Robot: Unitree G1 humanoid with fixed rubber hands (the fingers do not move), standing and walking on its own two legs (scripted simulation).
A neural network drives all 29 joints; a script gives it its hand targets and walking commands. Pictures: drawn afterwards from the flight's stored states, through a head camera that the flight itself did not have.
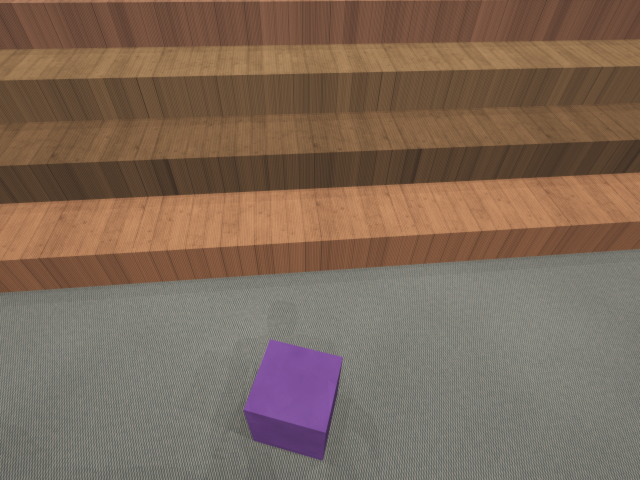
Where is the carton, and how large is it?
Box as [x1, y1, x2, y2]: [244, 339, 342, 460]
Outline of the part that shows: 270,339 244,407 244,412 253,440 322,460 337,392 342,357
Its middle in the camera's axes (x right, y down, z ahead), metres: -0.06 +0.46 +1.11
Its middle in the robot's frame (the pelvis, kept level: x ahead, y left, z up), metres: +0.48 +0.05 -0.65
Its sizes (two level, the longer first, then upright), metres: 0.210 0.200 0.250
